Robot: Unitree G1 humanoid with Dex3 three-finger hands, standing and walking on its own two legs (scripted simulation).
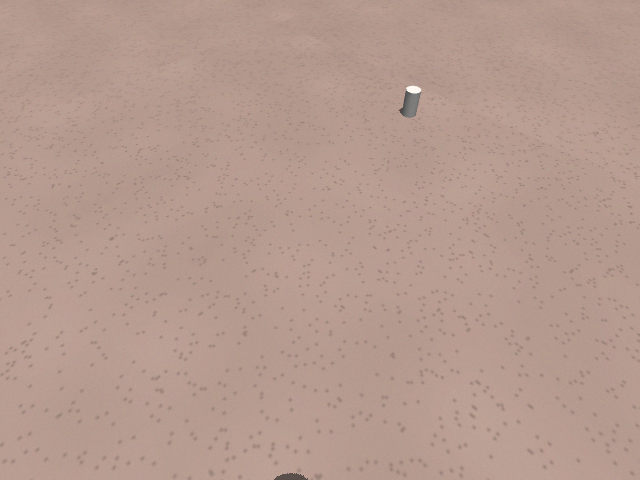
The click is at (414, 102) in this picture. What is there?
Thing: squat round
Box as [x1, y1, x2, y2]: [402, 86, 420, 117]
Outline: 416,86 409,86 406,88 402,109 402,114 404,116 411,117 415,115 420,93 420,89
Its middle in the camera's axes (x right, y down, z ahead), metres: +0.51 -0.77 +2.20
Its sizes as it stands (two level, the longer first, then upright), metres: 0.081 0.081 0.148
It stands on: the floor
